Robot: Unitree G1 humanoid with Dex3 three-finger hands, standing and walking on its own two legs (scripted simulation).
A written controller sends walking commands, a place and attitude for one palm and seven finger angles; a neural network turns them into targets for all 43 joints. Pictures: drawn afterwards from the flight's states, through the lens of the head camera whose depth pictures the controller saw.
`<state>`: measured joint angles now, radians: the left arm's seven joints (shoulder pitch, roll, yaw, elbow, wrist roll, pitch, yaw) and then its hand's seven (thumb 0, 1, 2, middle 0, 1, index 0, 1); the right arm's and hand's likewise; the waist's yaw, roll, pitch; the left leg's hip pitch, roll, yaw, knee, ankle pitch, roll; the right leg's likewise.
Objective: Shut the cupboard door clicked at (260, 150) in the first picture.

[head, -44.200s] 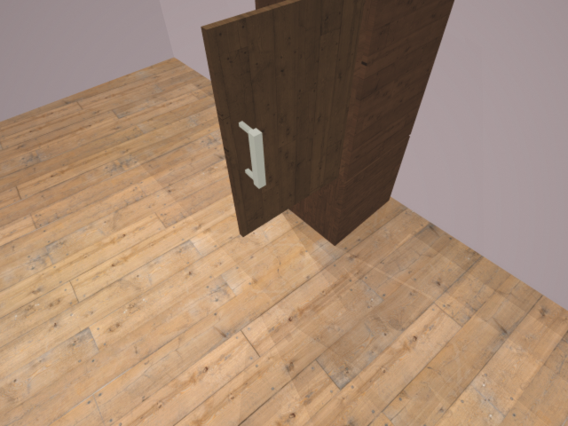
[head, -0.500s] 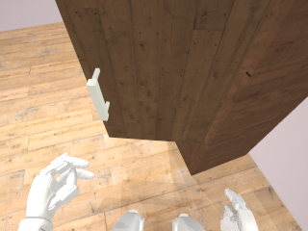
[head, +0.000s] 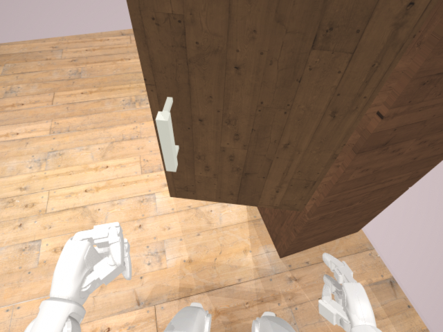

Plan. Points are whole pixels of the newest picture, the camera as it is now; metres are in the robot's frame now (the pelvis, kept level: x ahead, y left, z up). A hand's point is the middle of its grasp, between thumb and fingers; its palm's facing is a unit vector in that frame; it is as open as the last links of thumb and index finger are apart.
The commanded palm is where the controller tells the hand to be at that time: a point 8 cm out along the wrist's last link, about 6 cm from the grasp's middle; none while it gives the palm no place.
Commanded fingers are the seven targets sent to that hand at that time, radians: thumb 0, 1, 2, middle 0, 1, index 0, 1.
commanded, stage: raise the hand and make a fist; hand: left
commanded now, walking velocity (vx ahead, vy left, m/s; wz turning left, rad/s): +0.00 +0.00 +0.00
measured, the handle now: (170, 136) +0.47 +0.15 +0.06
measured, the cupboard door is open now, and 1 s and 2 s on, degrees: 66 66 66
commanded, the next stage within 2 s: bring the fist close to the handle in 0.56 s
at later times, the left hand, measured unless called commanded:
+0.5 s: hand (128, 251) +0.23 +0.17 +0.07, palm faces +0.00 -1.00 -0.04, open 3.1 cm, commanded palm +0.20 +0.22 +0.06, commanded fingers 0.00 0.90 0.90 -1.30 -1.50 -1.30 -1.50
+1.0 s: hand (159, 233) +0.26 +0.13 +0.05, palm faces -0.09 -1.00 -0.02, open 3.1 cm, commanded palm +0.25 +0.19 +0.06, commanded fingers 0.00 0.90 0.90 -1.30 -1.50 -1.30 -1.50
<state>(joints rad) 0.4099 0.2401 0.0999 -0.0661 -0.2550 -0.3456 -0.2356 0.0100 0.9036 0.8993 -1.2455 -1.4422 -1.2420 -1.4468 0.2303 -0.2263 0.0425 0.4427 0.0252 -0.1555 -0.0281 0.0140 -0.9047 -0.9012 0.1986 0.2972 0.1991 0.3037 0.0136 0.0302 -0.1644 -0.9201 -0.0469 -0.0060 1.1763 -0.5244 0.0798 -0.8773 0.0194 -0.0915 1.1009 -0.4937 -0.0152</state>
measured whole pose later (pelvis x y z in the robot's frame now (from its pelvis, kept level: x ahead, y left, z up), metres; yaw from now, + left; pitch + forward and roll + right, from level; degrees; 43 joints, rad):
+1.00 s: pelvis +0.00 -0.03 +0.00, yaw +0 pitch +15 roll -2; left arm 0.19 0.24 0.09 0.08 -0.26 -0.31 -0.25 0.01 0.90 0.90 -1.30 -1.50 -1.30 -1.50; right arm 0.25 -0.25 0.03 0.50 0.04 -0.14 -0.04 0.01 -0.91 -0.90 0.20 0.30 0.20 0.30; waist 0.00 0.04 -0.16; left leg -0.91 -0.03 -0.01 1.17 -0.53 0.04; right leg -0.89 0.04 -0.10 1.13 -0.51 -0.06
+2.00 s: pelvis +0.00 -0.02 +0.01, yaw -1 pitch +16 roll -1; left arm -0.22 0.19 0.09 0.52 -0.19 -0.41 -0.11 0.01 0.90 0.90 -1.30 -1.50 -1.30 -1.50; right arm 0.29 -0.25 0.01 0.59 0.03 -0.03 0.00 0.01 -0.91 -0.90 0.20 0.30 0.20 0.30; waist -0.03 0.02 -0.14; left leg -0.86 -0.03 0.03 1.08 -0.49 0.05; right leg -0.86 0.03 -0.05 1.05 -0.47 -0.04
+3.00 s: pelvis -0.02 -0.02 -0.01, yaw -1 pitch +21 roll -3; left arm -0.84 0.39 0.18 1.12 -0.18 -0.44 -0.32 0.01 0.90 0.90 -1.31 -1.50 -1.30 -1.50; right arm 0.33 -0.28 0.03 0.67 0.04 -0.04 0.00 0.01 -0.91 -0.90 0.20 0.30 0.20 0.30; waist -0.12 0.03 -0.14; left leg -1.07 -0.03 0.00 1.19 -0.48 0.06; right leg -1.05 0.04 -0.09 1.14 -0.46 -0.05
